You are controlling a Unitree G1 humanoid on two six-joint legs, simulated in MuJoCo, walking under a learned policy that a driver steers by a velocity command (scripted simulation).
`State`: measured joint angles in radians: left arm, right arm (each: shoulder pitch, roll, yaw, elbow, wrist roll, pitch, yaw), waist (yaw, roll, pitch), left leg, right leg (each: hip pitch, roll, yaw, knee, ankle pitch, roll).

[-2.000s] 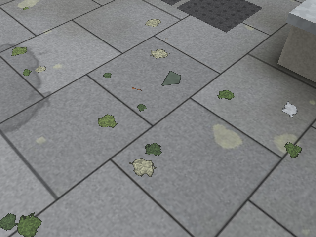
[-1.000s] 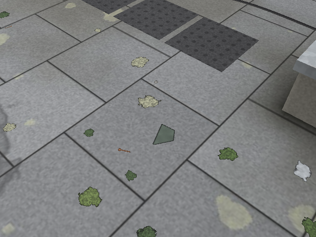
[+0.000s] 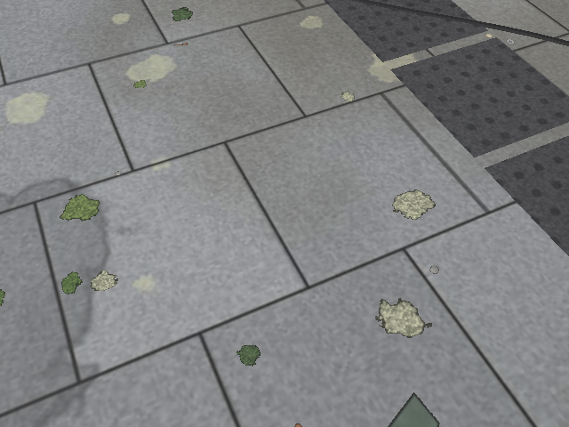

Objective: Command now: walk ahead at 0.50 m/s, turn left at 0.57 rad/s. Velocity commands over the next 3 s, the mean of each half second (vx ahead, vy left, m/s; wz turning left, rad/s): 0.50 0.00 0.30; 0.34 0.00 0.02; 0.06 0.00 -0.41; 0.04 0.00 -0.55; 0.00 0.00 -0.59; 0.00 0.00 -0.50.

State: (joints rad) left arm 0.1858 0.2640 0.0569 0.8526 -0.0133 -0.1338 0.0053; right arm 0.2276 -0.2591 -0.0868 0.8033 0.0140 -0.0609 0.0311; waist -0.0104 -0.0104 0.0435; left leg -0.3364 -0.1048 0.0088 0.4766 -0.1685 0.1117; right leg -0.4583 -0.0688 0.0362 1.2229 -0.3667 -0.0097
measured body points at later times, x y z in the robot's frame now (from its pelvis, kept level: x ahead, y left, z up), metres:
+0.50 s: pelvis +0.30 -0.05 +0.00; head +0.32 -0.05 +0.45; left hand +0.40 +0.23 -0.10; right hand +0.40 -0.30 -0.13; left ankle +0.17 +0.07 -0.64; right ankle +0.36 -0.13 -0.73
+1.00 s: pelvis +0.51 +0.03 +0.00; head +0.54 +0.05 +0.44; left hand +0.52 +0.31 -0.15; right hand +0.72 -0.18 -0.10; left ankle +0.59 +0.14 -0.73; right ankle +0.45 -0.13 -0.67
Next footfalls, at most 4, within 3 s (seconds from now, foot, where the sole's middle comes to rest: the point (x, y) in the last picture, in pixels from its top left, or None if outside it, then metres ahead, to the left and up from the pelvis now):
0.36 right None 0.40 -0.12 -0.77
0.86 left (231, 353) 0.63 0.14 -0.77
1.32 right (334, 376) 0.57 -0.10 -0.77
1.80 left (248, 339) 0.67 0.11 -0.77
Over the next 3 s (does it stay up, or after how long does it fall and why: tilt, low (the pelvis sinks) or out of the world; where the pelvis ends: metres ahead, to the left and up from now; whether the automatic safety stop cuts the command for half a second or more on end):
stays up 0.58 -0.02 0.01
